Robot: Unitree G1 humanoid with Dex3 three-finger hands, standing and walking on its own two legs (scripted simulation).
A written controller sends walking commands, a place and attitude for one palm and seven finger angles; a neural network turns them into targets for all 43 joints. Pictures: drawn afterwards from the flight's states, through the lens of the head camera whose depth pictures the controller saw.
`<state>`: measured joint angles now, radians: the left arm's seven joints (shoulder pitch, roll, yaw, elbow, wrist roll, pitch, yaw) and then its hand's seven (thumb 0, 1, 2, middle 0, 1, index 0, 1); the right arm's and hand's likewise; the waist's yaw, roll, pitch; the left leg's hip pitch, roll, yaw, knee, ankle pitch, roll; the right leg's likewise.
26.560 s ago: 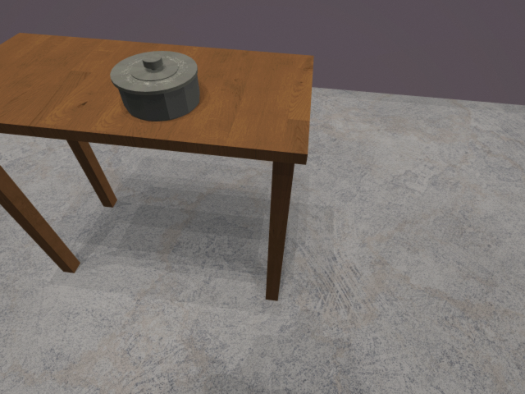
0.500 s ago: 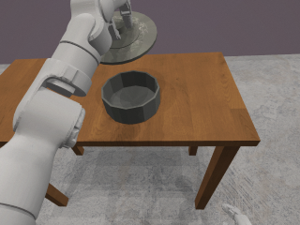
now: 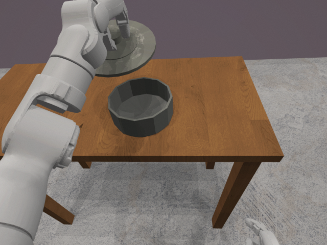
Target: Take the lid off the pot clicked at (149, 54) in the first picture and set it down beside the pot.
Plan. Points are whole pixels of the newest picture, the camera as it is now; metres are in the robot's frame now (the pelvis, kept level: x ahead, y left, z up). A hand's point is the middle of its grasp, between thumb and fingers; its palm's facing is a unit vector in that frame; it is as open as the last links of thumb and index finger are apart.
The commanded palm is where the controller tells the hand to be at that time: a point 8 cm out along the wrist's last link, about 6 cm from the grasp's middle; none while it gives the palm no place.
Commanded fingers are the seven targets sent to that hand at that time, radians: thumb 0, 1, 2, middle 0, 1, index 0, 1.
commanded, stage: move the lid sideways beside the pot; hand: left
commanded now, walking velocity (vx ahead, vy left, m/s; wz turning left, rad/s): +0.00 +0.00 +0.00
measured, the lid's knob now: (111, 36) +0.50 +0.12 +0.28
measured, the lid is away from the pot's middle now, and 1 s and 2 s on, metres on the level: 0.04 0.16 0.24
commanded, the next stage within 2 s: lower the lid onto the table in 1.76 s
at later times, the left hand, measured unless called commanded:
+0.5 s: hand (78, 39) +0.46 +0.18 +0.29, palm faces -0.13 -0.05 -0.99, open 7.0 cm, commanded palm +0.43 +0.18 +0.36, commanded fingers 0.00 0.75 0.90 -0.91 -0.97 -0.90 -0.98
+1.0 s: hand (51, 40) +0.46 +0.23 +0.30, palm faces -0.14 -0.05 -0.99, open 7.0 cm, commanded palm +0.43 +0.23 +0.36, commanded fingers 0.00 0.75 0.90 -0.91 -0.97 -0.90 -0.98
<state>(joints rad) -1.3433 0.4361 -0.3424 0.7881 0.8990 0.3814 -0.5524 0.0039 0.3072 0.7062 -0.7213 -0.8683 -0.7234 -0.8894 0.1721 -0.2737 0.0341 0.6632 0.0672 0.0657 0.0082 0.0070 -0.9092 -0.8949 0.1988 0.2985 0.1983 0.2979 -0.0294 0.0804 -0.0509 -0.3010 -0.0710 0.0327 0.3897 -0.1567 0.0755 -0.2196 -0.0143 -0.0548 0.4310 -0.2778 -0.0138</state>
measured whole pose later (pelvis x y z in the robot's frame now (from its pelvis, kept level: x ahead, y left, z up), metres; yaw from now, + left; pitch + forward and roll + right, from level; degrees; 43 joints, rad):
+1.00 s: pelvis -0.01 +0.02 +0.00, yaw +1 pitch +5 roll -1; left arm -1.34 0.65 -0.26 0.81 0.93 0.29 -0.61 0.01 0.31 0.71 -0.72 -0.87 -0.73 -0.89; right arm 0.20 -0.28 0.03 0.66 0.09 0.11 0.00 0.01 -0.91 -0.89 0.20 0.30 0.20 0.30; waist -0.05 0.06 -0.03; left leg -0.35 -0.08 0.02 0.42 -0.15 0.10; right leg -0.25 -0.02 -0.07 0.42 -0.26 0.00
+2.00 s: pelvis +0.00 +0.02 +0.00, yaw +1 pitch +7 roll -2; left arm -1.33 0.82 -0.16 0.92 0.97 0.22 -0.62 0.01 0.31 0.71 -0.72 -0.87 -0.73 -0.89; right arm 0.24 -0.30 0.02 0.66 0.10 0.14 -0.01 0.00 -0.91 -0.89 0.20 0.30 0.20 0.30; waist -0.07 0.06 -0.02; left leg -0.38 -0.07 0.01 0.44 -0.17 0.09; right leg -0.26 -0.01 -0.07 0.39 -0.25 0.00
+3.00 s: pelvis -0.01 +0.02 +0.00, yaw +1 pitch +6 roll -2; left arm -1.15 0.77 -0.13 0.90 0.93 0.13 -0.57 0.01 0.31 0.70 -0.72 -0.87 -0.72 -0.89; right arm 0.26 -0.29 0.02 0.65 0.10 0.14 -0.01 0.00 -0.91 -0.89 0.20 0.30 0.20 0.30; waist -0.08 0.05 -0.01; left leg -0.39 -0.07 0.01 0.46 -0.17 0.10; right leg -0.26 0.00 -0.07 0.40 -0.24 0.00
